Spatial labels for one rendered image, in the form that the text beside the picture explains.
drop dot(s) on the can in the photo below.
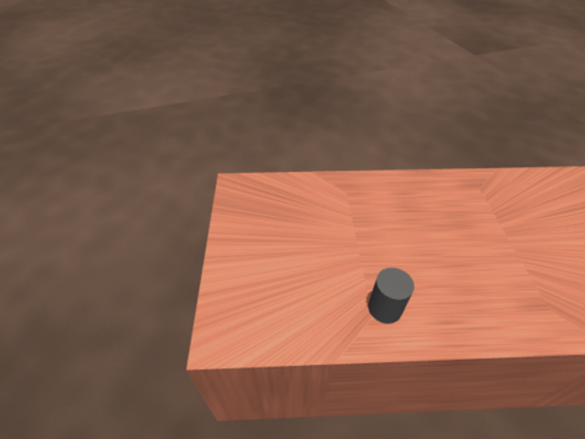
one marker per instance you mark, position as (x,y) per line
(391,293)

